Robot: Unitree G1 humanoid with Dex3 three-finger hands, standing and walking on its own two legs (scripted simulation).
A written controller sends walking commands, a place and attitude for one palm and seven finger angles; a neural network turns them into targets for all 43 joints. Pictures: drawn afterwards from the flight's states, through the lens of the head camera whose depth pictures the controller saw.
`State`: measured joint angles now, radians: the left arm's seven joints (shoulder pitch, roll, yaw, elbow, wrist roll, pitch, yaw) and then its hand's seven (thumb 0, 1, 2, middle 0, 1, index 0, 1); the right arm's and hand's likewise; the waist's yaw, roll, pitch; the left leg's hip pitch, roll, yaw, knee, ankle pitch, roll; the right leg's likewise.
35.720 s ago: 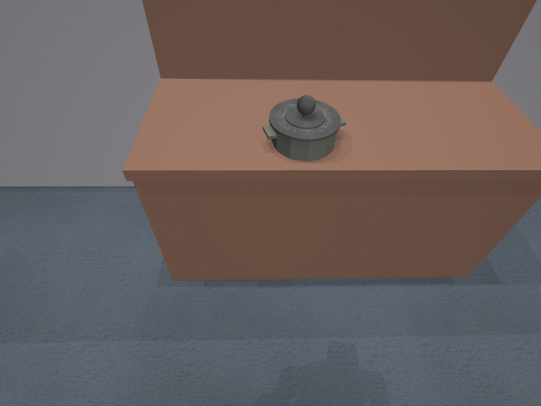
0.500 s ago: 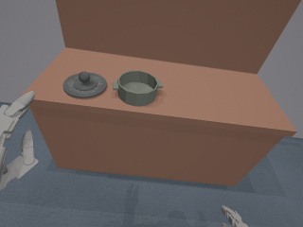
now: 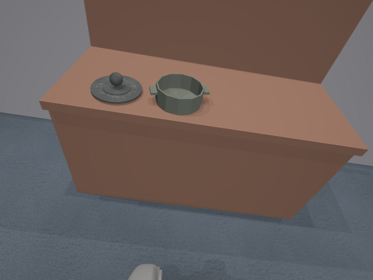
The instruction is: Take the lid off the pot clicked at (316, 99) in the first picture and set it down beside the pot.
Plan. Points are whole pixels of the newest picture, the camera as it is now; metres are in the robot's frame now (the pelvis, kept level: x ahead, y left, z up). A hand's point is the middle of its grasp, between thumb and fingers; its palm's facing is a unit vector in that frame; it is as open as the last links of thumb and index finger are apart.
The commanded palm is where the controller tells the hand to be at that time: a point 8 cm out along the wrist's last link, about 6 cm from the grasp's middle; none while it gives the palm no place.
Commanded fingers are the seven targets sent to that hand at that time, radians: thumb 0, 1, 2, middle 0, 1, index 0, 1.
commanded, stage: stop stepping back and stand still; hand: left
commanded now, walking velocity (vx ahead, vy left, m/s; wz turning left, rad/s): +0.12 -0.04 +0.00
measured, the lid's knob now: (116, 79) +0.84 +0.25 -0.01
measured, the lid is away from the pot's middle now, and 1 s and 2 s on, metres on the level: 0.26 0.26 0.26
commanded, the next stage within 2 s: let the arm hang, fingers relaxed in 1.70 s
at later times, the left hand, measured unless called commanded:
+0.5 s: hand out of the picture +0.13 +0.24 -0.16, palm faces +0.05 -0.96 -0.27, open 7.4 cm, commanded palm none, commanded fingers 0.00 0.90 0.90 -0.20 -0.30 -0.20 -0.30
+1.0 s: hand out of the picture +0.11 +0.28 -0.16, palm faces +0.04 -0.96 -0.26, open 7.4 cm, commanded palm none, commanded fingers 0.00 0.90 0.90 -0.20 -0.30 -0.20 -0.30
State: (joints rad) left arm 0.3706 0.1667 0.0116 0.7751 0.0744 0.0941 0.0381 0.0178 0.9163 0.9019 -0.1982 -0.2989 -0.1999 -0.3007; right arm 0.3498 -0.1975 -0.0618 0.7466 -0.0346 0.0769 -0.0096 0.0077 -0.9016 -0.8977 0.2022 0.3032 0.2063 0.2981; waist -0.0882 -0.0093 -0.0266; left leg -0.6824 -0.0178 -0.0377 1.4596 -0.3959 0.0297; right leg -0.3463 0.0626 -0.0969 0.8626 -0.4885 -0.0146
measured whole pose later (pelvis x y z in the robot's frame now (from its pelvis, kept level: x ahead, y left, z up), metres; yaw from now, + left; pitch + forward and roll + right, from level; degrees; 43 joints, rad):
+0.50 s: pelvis -0.02 +0.04 -0.02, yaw +1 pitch +1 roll -5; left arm 0.20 0.21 0.07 0.72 0.07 0.01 0.07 0.01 0.91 0.90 -0.19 -0.30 -0.20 -0.30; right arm 0.30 -0.18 -0.06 0.76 -0.05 0.05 -0.06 0.02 -0.93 -0.90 0.20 0.30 0.21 0.30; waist -0.04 0.05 -0.01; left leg -0.61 -0.04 -0.10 1.46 -0.56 0.01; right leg -0.42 0.08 -0.06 1.04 -0.62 -0.04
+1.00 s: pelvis +0.00 +0.09 -0.01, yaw +2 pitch +3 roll -2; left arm 0.25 0.19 0.07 0.73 0.07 0.02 0.07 0.01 0.90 0.90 -0.20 -0.30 -0.20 -0.30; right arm 0.36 -0.15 -0.06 0.77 -0.04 0.05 -0.04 0.01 -0.90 -0.90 0.20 0.30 0.21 0.30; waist -0.05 0.00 0.01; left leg -0.56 -0.01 -0.07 1.32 -0.56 -0.01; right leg -0.44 0.09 -0.03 0.96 -0.56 -0.06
